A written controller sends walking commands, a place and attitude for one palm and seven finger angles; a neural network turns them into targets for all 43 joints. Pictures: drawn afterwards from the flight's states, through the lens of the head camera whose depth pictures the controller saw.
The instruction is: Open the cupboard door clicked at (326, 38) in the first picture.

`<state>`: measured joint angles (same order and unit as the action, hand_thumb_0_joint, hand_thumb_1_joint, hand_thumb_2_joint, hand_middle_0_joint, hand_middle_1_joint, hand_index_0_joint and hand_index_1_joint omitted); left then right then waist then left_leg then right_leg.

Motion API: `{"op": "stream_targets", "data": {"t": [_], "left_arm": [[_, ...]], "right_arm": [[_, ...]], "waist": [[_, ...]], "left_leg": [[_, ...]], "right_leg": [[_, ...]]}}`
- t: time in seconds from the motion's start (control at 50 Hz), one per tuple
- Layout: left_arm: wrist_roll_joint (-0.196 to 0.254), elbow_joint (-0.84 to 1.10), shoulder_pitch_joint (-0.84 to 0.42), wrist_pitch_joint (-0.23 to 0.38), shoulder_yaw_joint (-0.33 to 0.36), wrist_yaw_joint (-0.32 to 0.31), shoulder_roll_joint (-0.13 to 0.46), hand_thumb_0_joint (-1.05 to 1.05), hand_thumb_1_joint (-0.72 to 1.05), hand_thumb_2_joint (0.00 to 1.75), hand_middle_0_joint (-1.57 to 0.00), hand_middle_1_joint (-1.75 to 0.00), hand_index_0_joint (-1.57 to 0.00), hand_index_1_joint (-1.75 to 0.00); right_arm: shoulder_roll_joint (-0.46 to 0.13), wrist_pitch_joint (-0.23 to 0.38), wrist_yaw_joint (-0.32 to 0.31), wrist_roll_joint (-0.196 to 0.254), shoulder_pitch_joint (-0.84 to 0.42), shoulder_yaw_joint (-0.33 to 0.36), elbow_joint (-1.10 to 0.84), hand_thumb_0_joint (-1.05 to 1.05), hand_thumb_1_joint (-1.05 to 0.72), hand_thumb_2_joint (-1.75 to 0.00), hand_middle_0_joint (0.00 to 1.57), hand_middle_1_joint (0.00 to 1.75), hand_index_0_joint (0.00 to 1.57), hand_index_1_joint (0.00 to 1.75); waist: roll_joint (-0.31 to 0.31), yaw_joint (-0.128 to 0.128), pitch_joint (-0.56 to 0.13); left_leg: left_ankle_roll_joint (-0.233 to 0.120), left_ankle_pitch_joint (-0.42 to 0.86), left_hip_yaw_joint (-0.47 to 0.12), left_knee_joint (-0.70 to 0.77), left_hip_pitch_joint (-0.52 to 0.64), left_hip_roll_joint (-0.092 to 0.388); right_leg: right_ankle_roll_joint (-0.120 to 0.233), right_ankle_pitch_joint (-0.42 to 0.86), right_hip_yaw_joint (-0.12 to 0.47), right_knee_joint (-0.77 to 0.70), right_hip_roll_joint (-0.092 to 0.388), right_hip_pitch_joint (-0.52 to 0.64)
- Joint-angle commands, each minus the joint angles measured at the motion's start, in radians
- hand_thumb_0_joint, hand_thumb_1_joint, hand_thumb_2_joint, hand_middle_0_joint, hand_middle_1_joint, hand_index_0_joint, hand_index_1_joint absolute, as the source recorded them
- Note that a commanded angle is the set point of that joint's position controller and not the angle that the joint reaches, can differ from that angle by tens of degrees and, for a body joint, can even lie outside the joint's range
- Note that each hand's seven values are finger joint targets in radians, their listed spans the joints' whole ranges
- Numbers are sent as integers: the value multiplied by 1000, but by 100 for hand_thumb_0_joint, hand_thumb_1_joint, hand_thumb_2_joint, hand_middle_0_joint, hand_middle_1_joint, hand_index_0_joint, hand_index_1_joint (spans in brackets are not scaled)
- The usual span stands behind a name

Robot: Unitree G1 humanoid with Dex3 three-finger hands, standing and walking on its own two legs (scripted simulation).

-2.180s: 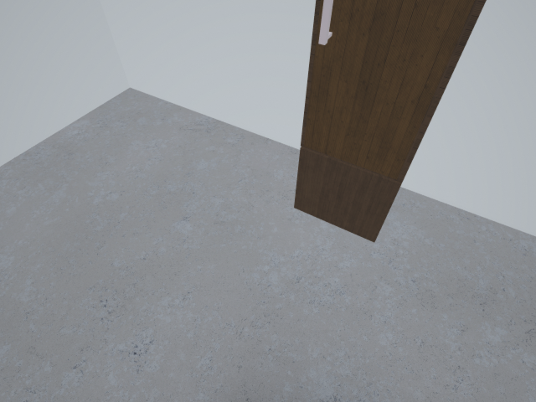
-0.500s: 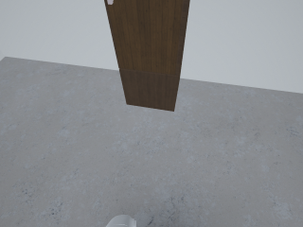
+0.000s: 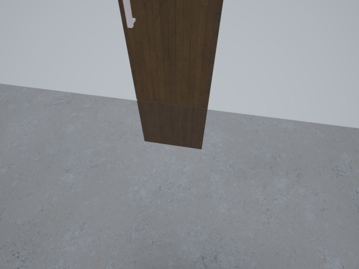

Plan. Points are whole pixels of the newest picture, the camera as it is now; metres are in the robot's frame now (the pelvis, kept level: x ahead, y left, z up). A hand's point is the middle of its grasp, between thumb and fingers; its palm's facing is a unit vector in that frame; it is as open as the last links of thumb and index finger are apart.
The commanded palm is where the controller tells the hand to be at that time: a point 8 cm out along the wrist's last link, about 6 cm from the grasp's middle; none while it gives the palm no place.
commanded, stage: take the last steps up to it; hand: left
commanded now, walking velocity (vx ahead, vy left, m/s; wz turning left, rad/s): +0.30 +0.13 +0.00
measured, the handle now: (129, 7) +0.97 +0.26 +0.15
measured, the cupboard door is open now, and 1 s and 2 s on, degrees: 0 0 0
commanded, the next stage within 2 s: come to a stop and stand still in 0.84 s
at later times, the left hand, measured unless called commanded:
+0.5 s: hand (95, 226) +0.24 +0.26 -0.16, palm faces +0.02 -0.97 -0.23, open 7.4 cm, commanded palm none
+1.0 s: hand (91, 202) +0.33 +0.31 -0.20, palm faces +0.01 -0.98 -0.17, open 7.3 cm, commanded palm none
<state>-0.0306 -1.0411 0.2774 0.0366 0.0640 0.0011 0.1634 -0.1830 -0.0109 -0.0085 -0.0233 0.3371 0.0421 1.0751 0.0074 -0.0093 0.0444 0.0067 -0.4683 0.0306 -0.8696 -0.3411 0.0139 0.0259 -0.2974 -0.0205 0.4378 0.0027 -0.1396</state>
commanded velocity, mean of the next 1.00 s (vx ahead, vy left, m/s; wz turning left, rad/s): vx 0.21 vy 0.04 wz -0.05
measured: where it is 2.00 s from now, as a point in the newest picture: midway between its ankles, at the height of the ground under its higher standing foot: (161, 236)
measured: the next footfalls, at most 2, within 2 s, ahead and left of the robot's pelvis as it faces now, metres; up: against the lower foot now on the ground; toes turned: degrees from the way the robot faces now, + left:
left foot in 0.20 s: +0.18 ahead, +0.20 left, +0.00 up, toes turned +6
right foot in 0.50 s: +0.25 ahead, -0.01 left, +0.00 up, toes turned -6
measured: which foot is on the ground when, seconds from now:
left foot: up 0.00-0.18, down 0.20-0.50, up 0.52-0.90, down 0.92-1.00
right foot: down 0.00-0.20, up 0.22-0.48, down 0.50-0.90, up 0.92-1.00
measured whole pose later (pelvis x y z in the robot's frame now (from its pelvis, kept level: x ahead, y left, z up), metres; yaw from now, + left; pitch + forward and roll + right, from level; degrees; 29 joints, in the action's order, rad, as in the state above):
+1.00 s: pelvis +0.36 +0.13 -0.02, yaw -4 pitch -1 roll +1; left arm -0.02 -1.12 0.33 0.00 0.06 -0.01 0.17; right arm -0.17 0.06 -0.02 -0.03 0.16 0.04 1.01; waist -0.05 -0.02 0.11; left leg -0.03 -0.21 0.10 -0.62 -0.39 0.03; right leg 0.02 -0.53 -0.02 1.04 0.04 -0.28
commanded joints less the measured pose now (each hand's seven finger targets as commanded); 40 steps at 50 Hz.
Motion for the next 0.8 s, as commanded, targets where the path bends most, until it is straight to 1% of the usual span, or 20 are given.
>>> {"op": "stream_targets", "data": {"t": [0.0,0.08,0.14,0.16,0.18,0.2,0.24,0.28,0.34,0.42,0.44,0.46,0.48,0.5,0.52,0.56,0.58,0.62,0.68,0.78], "left_arm": [[-4,9,63,23,42,-20,172,0,90,90,-20,-30,-20,-30],[-2,-8,47,24,46,-14,189,0,90,90,-20,-30,-20,-30],[3,-17,40,11,47,-10,175,0,90,90,-20,-30,-20,-30],[3,-17,65,3,37,-6,137,0,90,90,-20,-30,-20,-30],[13,7,92,-1,26,-1,68,0,90,90,-20,-30,-20,-30],[10,61,20,6,11,3,61,0,90,90,-20,-30,-20,-30],[7,64,-45,10,13,0,63,0,90,90,-20,-30,-20,-30],[4,55,-31,1,16,14,63,0,90,90,-20,-30,-20,-30],[4,49,-6,-8,5,17,35,0,90,90,-20,-30,-20,-30],[1,30,70,-2,11,14,40,0,90,90,-20,-30,-20,-30],[-2,16,119,3,18,9,54,0,90,90,-20,-30,-20,-30],[-9,3,176,12,31,1,108,0,90,90,-20,-30,-20,-30],[-13,-5,248,21,52,-7,199,0,90,90,-20,-30,-20,-30],[-2,4,266,19,59,-19,238,0,90,90,-20,-30,-20,-30],[0,14,193,28,54,-26,204,0,90,90,-20,-30,-20,-30],[1,42,79,39,26,-27,111,0,90,90,-20,-30,-20,-30],[2,42,69,48,23,-25,93,0,90,90,-20,-30,-20,-30],[4,24,90,64,27,-23,90,0,90,90,-20,-30,-20,-30],[7,-9,130,66,21,-21,104,0,90,90,-20,-30,-20,-30],[6,-43,125,50,25,-23,139,0,90,90,-20,-30,-20,-30]], "right_arm": [[-46,39,25,6,-86,22,-108,0,-90,-90,20,30,20,30],[-46,44,37,9,-75,20,-104,0,-90,-90,20,30,20,30],[-90,62,28,5,70,27,-47,0,-90,-90,20,30,20,30],[-155,69,15,-1,186,45,-5,0,-90,-90,20,30,20,30],[-251,72,-2,-22,287,70,13,0,-90,-90,20,30,20,30],[-263,62,-16,-14,323,67,11,0,-90,-90,20,30,20,30],[-200,63,-15,-9,171,49,-27,0,-90,-90,20,30,20,30],[-133,71,-18,-9,61,28,-54,0,-90,-90,20,30,20,30],[-128,73,-17,-7,38,23,-53,0,-90,-90,20,30,20,30],[-131,55,-4,0,-11,26,-47,0,-90,-90,20,30,20,30],[-112,51,0,2,-25,24,-50,0,-90,-90,20,30,20,30],[-81,54,5,11,-35,21,-55,0,-90,-90,20,30,20,30],[-26,59,14,15,-38,12,-89,0,-90,-90,20,30,20,30],[-71,53,19,0,-73,20,-113,0,-90,-90,20,30,20,30],[-67,55,18,-2,-102,29,-96,0,-90,-90,20,30,20,30],[-48,59,20,-6,-77,28,-64,0,-90,-90,20,30,20,30],[-26,58,22,-7,-54,21,-53,0,-90,-90,20,30,20,30],[-6,54,23,-4,-48,18,-52,0,-90,-90,20,30,20,30],[2,53,29,4,-114,12,-77,0,-90,-90,20,30,20,30],[-26,65,33,9,-191,5,-102,0,-90,-90,20,30,20,30]], "waist": [[-144,-8,80],[-170,14,94],[-62,76,32],[81,113,-37],[326,133,-98],[219,143,-77],[209,96,-11],[142,41,32],[116,16,-14],[60,-39,7],[-2,-65,23],[-116,-95,30],[-347,-120,41],[-283,-114,67],[-261,-80,109],[-110,-9,105],[-99,6,62],[-108,12,3],[-131,-7,-13],[-168,-14,15]], "left_leg": [[8,78,-32,-9,-256,83],[6,201,32,199,-84,54],[6,255,91,366,222,4],[-23,172,-23,420,371,77],[-122,60,-362,549,468,300],[-212,29,-522,625,456,390],[-223,-75,-437,666,245,368],[-191,8,-297,690,115,305],[-192,153,-156,676,103,256],[-164,25,-83,604,-14,223],[-133,-32,-48,522,-77,170],[-86,-69,24,350,-177,85],[-39,-95,121,61,-344,-31],[-32,-125,43,-158,-382,-8],[-33,-18,-25,-272,-429,29],[-16,156,-60,-254,-368,82],[-5,191,-39,-220,-321,83],[11,198,-5,-123,-282,83],[19,232,37,19,-283,65],[-8,271,75,234,-165,33]], "right_leg": [[172,54,243,-266,325,85],[114,10,131,-245,282,-29],[65,12,35,-52,191,-143],[41,-13,-19,174,115,-230],[-10,-275,-127,484,-15,-389],[7,-327,-41,669,-15,-490],[32,-190,24,810,76,-513],[18,-117,23,685,109,-431],[6,-93,-30,427,82,-281],[-3,34,-97,173,13,-23],[1,35,-77,92,13,77],[31,-109,77,-39,100,158],[133,-304,464,-238,341,220],[211,-418,668,-362,459,151],[228,-392,672,-360,436,94],[182,-94,384,-301,343,27],[166,110,268,-274,306,40],[158,429,140,-226,271,95],[149,629,85,-189,251,184],[116,652,47,-139,241,191]]}}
